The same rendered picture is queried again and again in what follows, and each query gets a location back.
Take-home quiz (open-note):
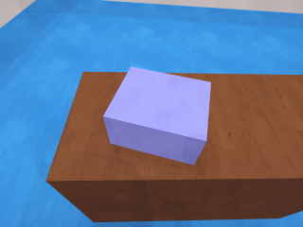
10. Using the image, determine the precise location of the pedestal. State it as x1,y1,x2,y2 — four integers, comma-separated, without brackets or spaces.
46,71,303,222

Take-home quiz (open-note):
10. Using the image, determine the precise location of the carton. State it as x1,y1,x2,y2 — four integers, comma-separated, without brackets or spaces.
103,66,211,165

